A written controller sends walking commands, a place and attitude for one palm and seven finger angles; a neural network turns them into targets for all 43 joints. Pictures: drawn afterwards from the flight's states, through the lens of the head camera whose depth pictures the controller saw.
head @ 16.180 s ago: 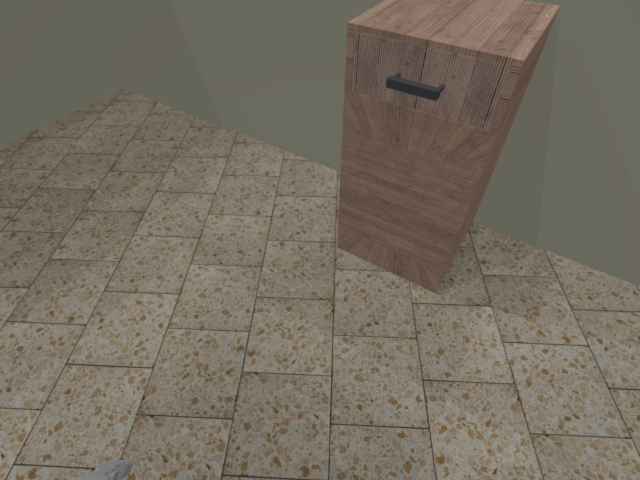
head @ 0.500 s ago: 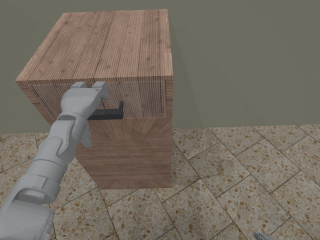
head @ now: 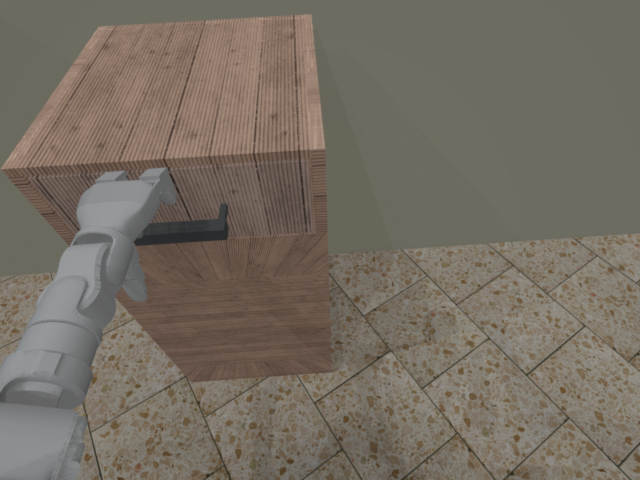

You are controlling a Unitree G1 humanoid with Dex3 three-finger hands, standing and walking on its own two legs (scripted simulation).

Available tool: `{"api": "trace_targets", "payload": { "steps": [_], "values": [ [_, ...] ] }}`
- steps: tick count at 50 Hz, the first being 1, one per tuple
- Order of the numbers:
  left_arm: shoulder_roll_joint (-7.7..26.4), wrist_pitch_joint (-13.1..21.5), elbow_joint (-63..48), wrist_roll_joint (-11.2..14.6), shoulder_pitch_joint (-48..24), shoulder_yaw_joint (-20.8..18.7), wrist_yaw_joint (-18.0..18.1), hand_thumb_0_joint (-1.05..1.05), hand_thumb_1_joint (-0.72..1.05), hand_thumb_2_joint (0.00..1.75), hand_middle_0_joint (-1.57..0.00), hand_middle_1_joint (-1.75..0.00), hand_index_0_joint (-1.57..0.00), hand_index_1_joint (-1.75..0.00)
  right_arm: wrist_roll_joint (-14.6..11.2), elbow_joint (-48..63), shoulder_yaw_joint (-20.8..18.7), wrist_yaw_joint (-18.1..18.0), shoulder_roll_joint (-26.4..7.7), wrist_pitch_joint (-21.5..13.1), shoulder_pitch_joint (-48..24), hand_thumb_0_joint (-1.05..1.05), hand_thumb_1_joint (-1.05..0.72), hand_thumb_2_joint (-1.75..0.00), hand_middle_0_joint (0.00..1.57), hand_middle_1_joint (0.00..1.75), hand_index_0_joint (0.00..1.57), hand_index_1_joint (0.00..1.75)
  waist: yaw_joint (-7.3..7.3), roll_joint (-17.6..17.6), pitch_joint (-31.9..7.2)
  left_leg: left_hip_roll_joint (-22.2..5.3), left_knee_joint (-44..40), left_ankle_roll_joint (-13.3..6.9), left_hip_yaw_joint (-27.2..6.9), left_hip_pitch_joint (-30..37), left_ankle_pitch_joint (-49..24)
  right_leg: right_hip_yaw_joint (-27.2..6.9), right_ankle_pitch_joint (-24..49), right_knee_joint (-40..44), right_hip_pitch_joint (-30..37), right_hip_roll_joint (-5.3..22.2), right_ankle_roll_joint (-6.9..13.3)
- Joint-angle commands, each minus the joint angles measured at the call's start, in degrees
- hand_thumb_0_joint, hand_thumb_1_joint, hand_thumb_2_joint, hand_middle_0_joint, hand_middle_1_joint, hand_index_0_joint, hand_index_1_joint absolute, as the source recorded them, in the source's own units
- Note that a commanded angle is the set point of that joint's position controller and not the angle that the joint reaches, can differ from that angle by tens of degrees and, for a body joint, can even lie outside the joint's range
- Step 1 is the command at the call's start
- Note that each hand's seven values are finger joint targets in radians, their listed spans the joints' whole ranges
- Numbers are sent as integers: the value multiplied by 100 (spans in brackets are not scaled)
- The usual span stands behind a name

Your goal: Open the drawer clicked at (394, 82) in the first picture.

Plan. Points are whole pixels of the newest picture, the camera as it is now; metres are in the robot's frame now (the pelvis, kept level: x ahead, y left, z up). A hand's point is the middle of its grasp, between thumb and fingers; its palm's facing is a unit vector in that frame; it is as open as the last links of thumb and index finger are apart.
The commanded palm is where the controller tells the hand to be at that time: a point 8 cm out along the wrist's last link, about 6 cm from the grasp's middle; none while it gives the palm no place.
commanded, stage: lower the fingers behind the handle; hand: left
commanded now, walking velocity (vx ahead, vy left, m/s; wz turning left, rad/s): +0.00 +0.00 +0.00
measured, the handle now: (182, 222) +0.47 +0.23 +0.03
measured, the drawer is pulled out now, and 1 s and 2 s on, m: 0.00 0.00 0.00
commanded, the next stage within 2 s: lift the fingers back up to retry in 1.68 s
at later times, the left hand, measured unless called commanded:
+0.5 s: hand (155, 240) +0.41 +0.25 +0.05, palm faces -0.04 -0.05 -1.00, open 13.8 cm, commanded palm +0.39 +0.26 +0.12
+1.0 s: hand (148, 248) +0.41 +0.27 +0.04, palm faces -0.03 -0.02 -1.00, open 13.8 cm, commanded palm +0.39 +0.26 +0.08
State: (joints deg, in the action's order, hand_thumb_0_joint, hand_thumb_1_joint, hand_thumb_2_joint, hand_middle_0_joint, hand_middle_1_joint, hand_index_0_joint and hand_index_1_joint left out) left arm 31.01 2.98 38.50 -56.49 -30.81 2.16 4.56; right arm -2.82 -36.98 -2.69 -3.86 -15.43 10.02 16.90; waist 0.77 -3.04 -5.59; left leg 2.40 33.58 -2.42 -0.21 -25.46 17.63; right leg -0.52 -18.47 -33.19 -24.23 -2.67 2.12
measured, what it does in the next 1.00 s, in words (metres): stands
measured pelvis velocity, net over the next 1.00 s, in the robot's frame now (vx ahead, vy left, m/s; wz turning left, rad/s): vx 0.00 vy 0.01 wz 0.01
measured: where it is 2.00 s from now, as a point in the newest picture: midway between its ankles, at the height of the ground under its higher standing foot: outside the picture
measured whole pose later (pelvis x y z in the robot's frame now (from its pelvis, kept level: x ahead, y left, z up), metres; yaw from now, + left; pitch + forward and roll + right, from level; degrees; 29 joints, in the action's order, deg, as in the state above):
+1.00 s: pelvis +0.00 +0.01 -0.01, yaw +0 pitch +13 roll -1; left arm 27.2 0.8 44.6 -59.2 -33.1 4.4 12.5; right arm -2.0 -37.3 -2.9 -2.3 -14.4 10.0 16.0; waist 0.9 -2.6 -7.9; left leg 2.9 39.7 -3.3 -0.4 -32.4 19.9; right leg 0.0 -20.4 -38.2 -30.4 -2.2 1.2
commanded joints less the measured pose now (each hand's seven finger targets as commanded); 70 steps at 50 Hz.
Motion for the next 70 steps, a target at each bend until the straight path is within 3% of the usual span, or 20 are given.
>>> {"api": "trace_targets", "payload": {
  "steps": [1,3,7,12,17,18,21,24,30,32,35,39,45,51,57,59,64,66,67,70],
  "values": [
    [1155,252,-1743,140,-2648,-344,399,0,-50,30,-30,-120,-30,-120,31,600,-298,-8,-695,-285,-142,0,-90,-90,20,30,20,30,111,-21,-2010,-28,-50,-118,-18,1237,-2324,-30,1955,271,636,58,38],
    [1320,166,-1529,141,-2571,-527,510,0,-50,30,-30,-120,-30,-120,15,509,-290,2,-718,-293,-151,0,-90,-90,20,30,20,30,64,32,-1818,-29,-83,-95,-40,1120,-2192,11,1839,249,544,39,47],
    [1292,-199,-800,11,-2667,-436,598,0,-50,30,-30,-120,-30,-120,-9,415,-202,24,-756,-253,-201,0,-90,-90,20,30,20,30,58,182,-1467,-14,-165,-53,-18,800,-1904,64,1604,237,425,54,68],
    [1258,-389,-527,-74,-2577,-337,470,0,-50,30,-30,-120,-30,-120,19,555,-171,19,-772,-215,-206,0,-90,-90,20,30,20,30,12,219,-1771,-14,-115,-72,48,750,-1924,18,1763,204,648,79,61],
    [1217,-24,-1055,-36,-2492,-393,374,0,-50,30,-30,-120,-30,-120,82,668,-231,5,-728,-206,-157,0,-90,-90,20,30,20,30,-4,94,-2282,-27,73,-100,49,978,-2503,-33,2338,58,801,81,40],
    [1363,43,-1015,-40,-2209,-616,405,0,-50,30,-30,-120,-30,-120,85,654,-250,7,-721,-202,-135,0,-90,-90,20,30,20,30,-68,166,-2193,-43,103,-91,24,931,-2643,-8,2394,20,775,61,52],
    [1115,180,-1250,-33,-2067,-530,544,0,-50,30,-30,-120,-30,-120,99,641,-287,51,-689,-210,-129,0,-90,-90,20,30,20,30,-36,83,-2173,-78,195,-62,-32,1029,-3014,28,2382,-36,535,37,54],
    [1261,110,-1025,-84,-1934,-728,757,0,-50,30,-30,-120,-30,-120,97,567,-280,72,-699,-201,-130,0,-90,-90,20,30,20,30,-44,212,-1833,-75,184,-44,2,750,-2672,54,2242,-62,394,16,50],
    [1081,-110,-1292,-190,-2072,-545,1029,0,-50,30,-30,-120,-30,-120,119,508,-338,117,-702,-237,-91,0,-90,-90,20,30,20,30,-10,-92,-2326,-103,281,-4,-29,1053,-2995,57,2255,-145,329,5,60],
    [925,-158,-1230,-138,-2002,-432,1011,0,-50,30,-30,-120,-30,-120,108,476,-358,122,-710,-234,-33,0,-90,-90,20,30,20,30,67,43,-2314,-135,330,-4,-86,1129,-3122,81,2232,-139,234,-13,47],
    [772,-227,-1025,-115,-1935,-273,956,0,-50,30,-30,-120,-30,-120,102,469,-342,120,-729,-227,-60,0,-90,-90,20,30,20,30,124,165,-2026,-126,284,-24,-77,973,-2740,101,2019,-86,135,-16,42],
    [987,-212,-666,-193,-2081,-385,920,0,-50,30,-30,-120,-30,-120,103,452,-303,79,-749,-194,-24,0,-90,-90,20,30,20,30,102,165,-1834,-95,245,-29,-70,734,-2313,110,1760,-97,56,-13,70],
    [544,-169,-257,-233,-2185,12,856,0,-50,30,-30,-120,-30,-120,102,496,-289,91,-721,-180,51,0,-90,-90,20,30,20,30,159,117,-1694,-97,274,-19,-78,648,-1983,129,1420,-109,-250,-15,95],
    [553,-120,183,-209,-2066,-20,821,0,-50,30,-30,-120,-30,-120,111,531,-265,82,-764,-133,158,0,-90,-90,20,30,20,30,195,491,-1591,-81,307,-43,-59,241,-1602,110,1292,-132,-228,-9,81],
    [677,-185,719,-296,-2117,-9,836,0,-50,30,-30,-120,-30,-120,78,535,-223,42,-791,-120,254,0,-90,-90,20,30,20,30,266,552,-1274,-54,370,-73,-12,-181,-1056,81,917,-132,-507,-3,58],
    [551,-217,801,-299,-2168,118,839,0,-50,30,-30,-120,-30,-120,77,528,-221,43,-785,-132,308,0,-90,-90,20,30,20,30,298,476,-1295,-59,394,-71,-7,-186,-946,86,784,-140,-630,-10,58],
    [803,-243,1121,-236,-1977,-53,756,0,-50,30,-30,-120,-30,-120,65,538,-193,-1,-823,-117,408,0,-90,-90,20,30,20,30,263,707,-1423,-48,501,-96,56,-477,-868,31,883,-202,-490,4,30],
    [592,-205,960,-206,-2206,143,713,0,-50,30,-30,-120,-30,-120,58,579,-194,10,-811,-119,425,0,-90,-90,20,30,20,30,325,466,-1466,-51,508,-85,35,-406,-842,49,805,-230,-590,7,43],
    [639,-178,928,-193,-2189,102,722,0,-50,30,-30,-120,-30,-120,59,585,-202,21,-797,-133,458,0,-90,-90,20,30,20,30,262,381,-1514,-49,517,-91,44,-392,-817,44,747,-236,-596,-1,41],
    [845,-166,991,-170,-2016,-74,726,0,-50,30,-30,-120,-30,-120,50,613,-179,-7,-812,-122,445,0,-90,-90,20,30,20,30,252,657,-1467,-47,533,-114,73,-595,-722,-7,785,-211,-452,9,12]
  ]
}}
